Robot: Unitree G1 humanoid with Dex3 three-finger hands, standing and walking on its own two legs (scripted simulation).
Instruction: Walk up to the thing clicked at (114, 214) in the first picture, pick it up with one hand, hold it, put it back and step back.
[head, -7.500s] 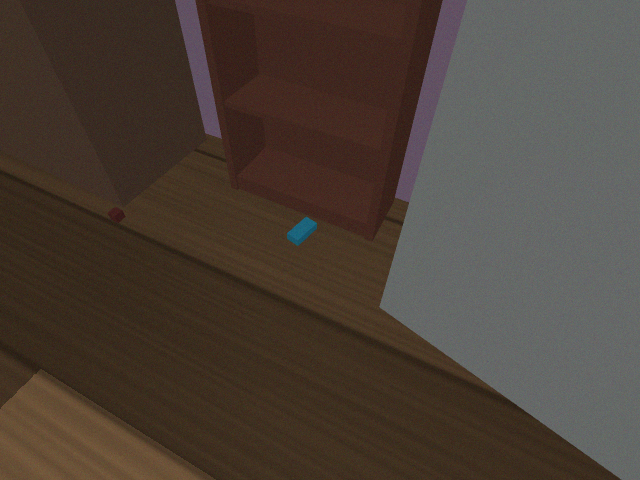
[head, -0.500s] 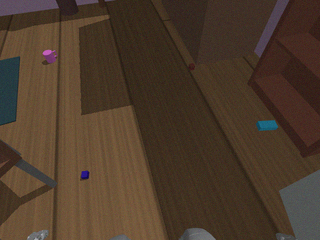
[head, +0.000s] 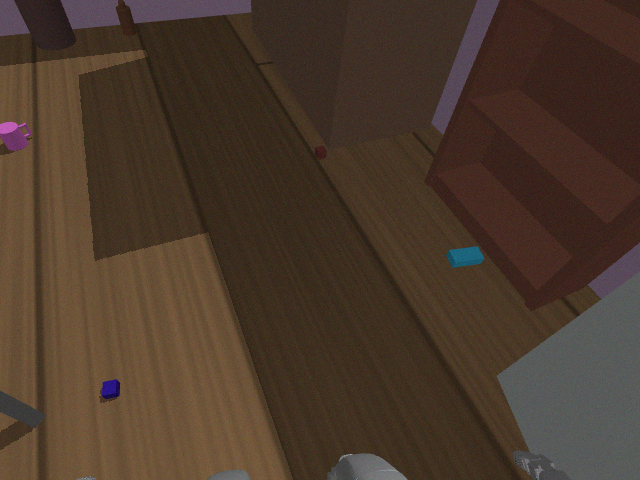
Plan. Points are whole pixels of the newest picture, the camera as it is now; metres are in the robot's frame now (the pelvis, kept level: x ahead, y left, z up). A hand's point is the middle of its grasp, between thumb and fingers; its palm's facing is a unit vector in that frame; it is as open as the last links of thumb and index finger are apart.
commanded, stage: walk up
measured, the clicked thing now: (320, 152) +1.53 -0.13 -0.74
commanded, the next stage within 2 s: stand in 0.90 s
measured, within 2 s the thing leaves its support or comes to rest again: neither
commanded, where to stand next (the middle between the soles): +0.07 +0.01 m, yaw -4 degrees
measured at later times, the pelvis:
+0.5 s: pelvis +0.00 -0.02 +0.00, yaw -5 degrees
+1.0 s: pelvis +0.00 +0.00 +0.02, yaw -6 degrees
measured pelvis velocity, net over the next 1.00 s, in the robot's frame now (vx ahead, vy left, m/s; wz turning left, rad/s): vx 0.00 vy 0.00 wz -0.10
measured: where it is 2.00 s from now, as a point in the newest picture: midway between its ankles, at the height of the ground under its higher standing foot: outside the picture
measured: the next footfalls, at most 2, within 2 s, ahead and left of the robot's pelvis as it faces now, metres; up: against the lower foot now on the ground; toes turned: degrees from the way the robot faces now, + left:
right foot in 0.18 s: +0.04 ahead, -0.15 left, +0.00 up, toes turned -1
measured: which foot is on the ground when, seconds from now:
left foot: down 0.00-1.00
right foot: up 0.00-0.16, down 0.18-1.00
